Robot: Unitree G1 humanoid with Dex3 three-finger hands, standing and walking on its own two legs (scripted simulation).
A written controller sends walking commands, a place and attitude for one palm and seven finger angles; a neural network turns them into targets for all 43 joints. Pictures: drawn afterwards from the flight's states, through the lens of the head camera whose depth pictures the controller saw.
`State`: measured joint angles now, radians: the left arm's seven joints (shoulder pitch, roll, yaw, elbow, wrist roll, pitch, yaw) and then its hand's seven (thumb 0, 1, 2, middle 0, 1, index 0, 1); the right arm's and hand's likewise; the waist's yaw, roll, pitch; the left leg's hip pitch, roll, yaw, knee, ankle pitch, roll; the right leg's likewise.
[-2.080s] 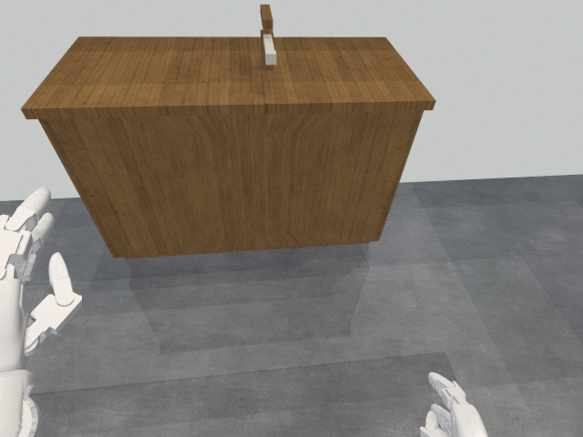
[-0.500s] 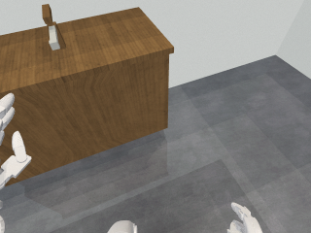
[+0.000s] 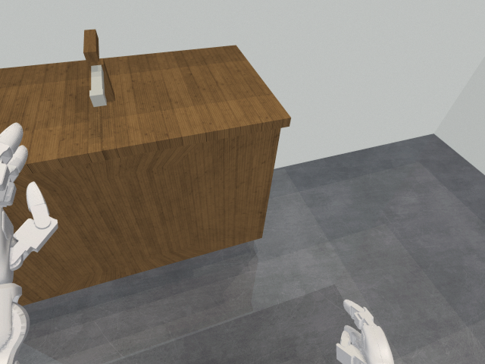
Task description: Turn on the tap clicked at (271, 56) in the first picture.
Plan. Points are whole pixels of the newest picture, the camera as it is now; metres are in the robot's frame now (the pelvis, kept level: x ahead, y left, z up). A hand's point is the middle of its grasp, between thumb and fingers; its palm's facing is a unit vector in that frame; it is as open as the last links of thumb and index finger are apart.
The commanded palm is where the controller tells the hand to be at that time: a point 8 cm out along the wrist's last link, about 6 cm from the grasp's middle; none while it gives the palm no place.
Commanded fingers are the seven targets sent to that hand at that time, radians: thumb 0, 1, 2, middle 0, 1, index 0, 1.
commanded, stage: take the last steps up to it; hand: left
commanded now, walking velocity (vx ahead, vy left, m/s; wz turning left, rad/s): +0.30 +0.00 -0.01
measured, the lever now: (98, 97) +0.62 +0.37 +0.10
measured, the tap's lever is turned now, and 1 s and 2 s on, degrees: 0 0 0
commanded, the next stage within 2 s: come to a stop and stand still in 0.68 s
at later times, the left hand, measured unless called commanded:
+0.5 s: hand (135, 159) +0.34 +0.18 +0.19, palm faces +0.38 -0.83 -0.40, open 7.4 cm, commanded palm +0.28 +0.23 +0.19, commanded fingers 0.00 0.90 0.90 -0.20 -0.30 -0.20 -0.30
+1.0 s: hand (163, 124) +0.43 +0.16 +0.18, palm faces +0.41 -0.78 -0.47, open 7.4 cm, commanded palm +0.37 +0.21 +0.19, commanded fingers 0.00 0.90 0.90 -0.20 -0.30 -0.20 -0.30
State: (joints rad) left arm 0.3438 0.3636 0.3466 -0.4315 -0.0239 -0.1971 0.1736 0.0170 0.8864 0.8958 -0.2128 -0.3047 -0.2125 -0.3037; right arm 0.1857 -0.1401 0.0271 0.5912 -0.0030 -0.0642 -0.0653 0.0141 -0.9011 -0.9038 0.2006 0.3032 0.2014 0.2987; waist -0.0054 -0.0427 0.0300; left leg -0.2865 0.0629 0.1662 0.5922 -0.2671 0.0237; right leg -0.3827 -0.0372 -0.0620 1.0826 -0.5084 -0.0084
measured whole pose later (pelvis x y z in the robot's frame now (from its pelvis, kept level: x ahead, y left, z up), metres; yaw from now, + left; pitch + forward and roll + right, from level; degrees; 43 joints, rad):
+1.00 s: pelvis +0.21 -0.08 +0.01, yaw +1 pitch +0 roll +2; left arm 0.46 0.34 0.35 -0.48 -0.02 -0.21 0.16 0.02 0.88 0.89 -0.22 -0.31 -0.22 -0.30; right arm 0.17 -0.20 0.02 0.64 0.00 -0.06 -0.06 0.02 -0.90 -0.90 0.20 0.30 0.21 0.30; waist 0.00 0.03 0.08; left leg -0.37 0.02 0.05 0.89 -0.47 -0.04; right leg -0.28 -0.06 -0.12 0.56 -0.29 -0.04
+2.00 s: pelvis +0.18 -0.05 +0.02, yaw -2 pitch +0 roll -2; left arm 0.45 0.38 0.40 -0.48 -0.05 -0.25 0.14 0.02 0.89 0.90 -0.22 -0.31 -0.22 -0.30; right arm 0.21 -0.24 -0.01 0.60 -0.01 -0.16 -0.05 0.02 -0.90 -0.90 0.20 0.30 0.20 0.30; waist 0.00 0.00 0.09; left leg -0.24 -0.01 -0.01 0.41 -0.17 0.03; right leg -0.17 0.02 -0.02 0.32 -0.15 0.00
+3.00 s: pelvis +0.26 +0.00 -0.01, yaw -3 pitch -1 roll -1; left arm 0.46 0.37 0.40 -0.50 -0.06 -0.22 0.14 0.02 0.88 0.90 -0.22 -0.31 -0.22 -0.30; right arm 0.17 -0.21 -0.02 0.60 -0.01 -0.07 -0.01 0.02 -0.90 -0.90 0.20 0.30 0.20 0.30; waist 0.00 0.00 0.07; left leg -0.22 -0.10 0.08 0.65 -0.42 0.13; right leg -0.36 -0.04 0.00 1.00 -0.50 0.01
